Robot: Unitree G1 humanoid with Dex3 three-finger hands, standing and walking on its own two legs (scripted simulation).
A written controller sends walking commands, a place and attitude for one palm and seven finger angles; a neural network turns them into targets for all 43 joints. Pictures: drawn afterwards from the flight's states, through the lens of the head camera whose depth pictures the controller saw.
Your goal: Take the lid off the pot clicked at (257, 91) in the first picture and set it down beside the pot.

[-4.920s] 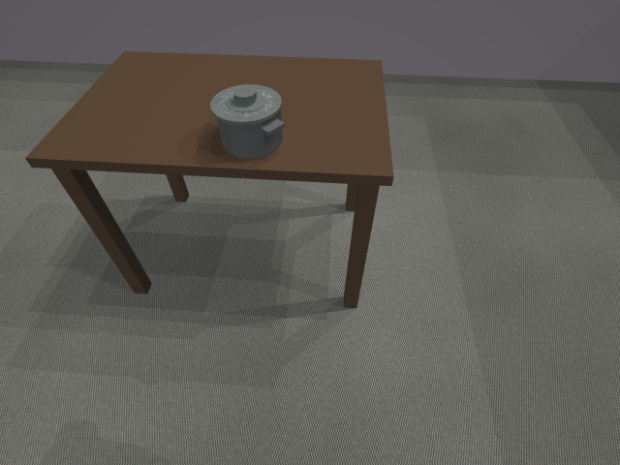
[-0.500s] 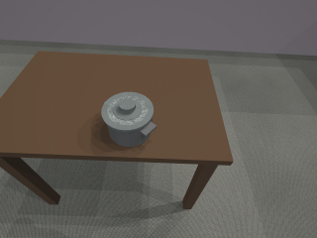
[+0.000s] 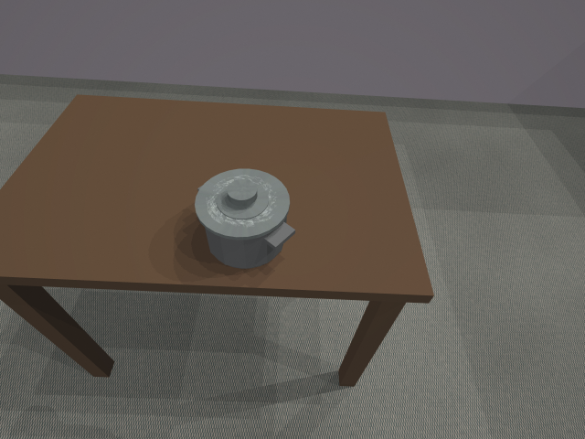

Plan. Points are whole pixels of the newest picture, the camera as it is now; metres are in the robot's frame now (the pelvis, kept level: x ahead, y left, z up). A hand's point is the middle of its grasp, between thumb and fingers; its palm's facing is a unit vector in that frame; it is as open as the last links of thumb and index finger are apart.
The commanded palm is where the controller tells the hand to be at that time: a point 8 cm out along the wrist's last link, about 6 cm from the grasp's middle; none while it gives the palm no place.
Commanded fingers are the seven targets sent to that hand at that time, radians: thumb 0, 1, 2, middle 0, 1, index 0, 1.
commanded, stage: look again from close up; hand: left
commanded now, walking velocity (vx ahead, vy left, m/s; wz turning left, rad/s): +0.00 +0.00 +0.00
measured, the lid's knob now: (242, 192) +0.50 +0.13 +0.03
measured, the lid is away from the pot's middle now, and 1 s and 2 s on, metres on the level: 0.00 0.00 0.00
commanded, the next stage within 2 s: lift the closed hand beside the body in 0.24 s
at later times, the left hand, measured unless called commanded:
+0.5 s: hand out of the picture +0.11 +0.20 -0.10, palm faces +0.17 -0.93 -0.32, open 6.8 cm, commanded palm +0.08 +0.23 -0.06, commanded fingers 0.00 0.90 0.90 -0.60 -0.73 -0.60 -0.73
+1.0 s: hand out of the picture +0.08 +0.19 -0.07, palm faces +0.31 -0.90 -0.32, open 3.0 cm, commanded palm +0.04 +0.23 -0.03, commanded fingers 0.00 0.90 0.90 -1.30 -1.50 -1.30 -1.50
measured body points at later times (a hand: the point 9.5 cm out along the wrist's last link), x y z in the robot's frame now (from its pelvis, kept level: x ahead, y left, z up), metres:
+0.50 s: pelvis -0.01 +0.00 +0.00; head -0.01 +0.00 +0.45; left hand +0.10 +0.25 -0.08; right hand +0.06 -0.24 -0.13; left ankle -0.04 +0.08 -0.74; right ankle -0.01 -0.17 -0.74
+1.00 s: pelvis -0.03 -0.05 -0.01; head -0.01 -0.05 +0.44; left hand +0.06 +0.23 -0.05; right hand +0.18 -0.25 -0.08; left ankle -0.04 +0.08 -0.74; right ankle -0.01 -0.17 -0.74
